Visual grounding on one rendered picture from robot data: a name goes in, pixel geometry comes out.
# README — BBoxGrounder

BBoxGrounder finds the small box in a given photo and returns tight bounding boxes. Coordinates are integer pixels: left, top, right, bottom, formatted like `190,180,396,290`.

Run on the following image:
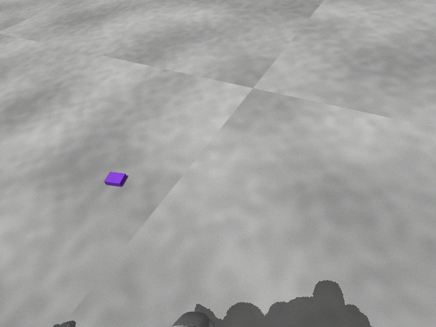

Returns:
104,172,127,187

